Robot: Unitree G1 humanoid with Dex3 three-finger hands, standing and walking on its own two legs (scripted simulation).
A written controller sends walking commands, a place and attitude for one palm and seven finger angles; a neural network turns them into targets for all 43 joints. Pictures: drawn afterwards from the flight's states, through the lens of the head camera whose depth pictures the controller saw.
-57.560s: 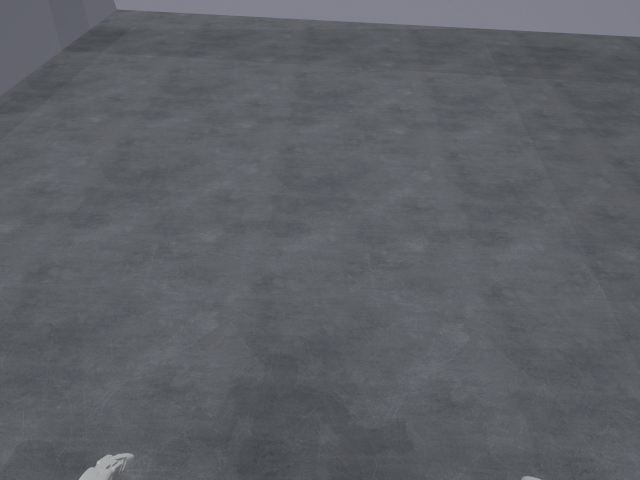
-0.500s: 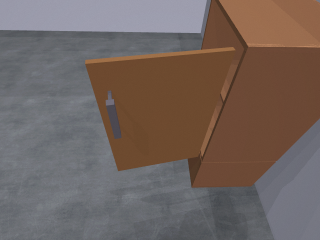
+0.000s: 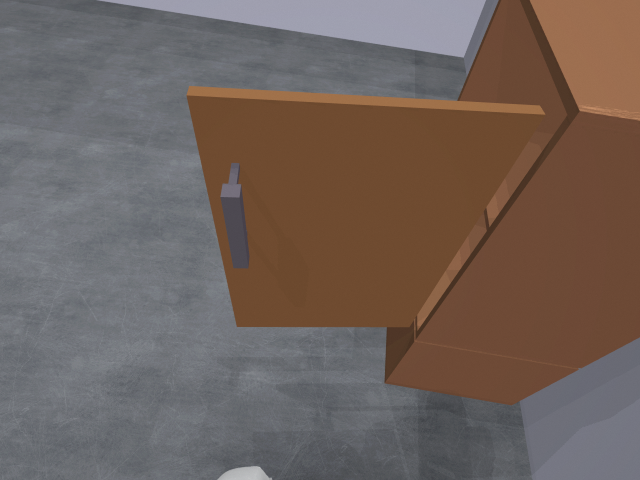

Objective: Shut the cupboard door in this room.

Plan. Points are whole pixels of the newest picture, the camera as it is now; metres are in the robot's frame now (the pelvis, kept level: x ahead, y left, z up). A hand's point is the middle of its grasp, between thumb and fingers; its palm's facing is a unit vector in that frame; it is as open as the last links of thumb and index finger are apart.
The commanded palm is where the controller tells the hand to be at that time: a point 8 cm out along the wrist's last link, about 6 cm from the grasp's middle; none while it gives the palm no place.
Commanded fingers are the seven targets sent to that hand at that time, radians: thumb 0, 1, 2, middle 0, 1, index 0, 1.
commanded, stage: shuffle to correct the standing spot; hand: left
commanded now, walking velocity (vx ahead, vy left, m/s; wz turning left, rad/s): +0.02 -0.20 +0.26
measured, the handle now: (238, 218) +0.42 +0.15 +0.05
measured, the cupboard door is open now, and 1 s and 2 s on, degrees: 100 100 100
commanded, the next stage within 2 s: come to a stop and stand still in 0.18 s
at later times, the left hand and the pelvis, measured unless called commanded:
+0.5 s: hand out of the picture +0.06 +0.09 -0.14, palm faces +0.11 -0.97 -0.23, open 7.3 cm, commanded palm none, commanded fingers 0.00 0.90 0.90 -0.20 -0.30 -0.20 -0.30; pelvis +0.03 -0.10 +0.02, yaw +5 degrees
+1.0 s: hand out of the picture +0.02 +0.11 -0.15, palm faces +0.14 -0.97 -0.20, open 7.3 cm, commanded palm none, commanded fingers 0.00 0.90 0.90 -0.20 -0.30 -0.20 -0.30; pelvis +0.00 -0.07 +0.02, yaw +5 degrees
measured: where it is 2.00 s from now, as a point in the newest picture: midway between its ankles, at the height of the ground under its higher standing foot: outside the picture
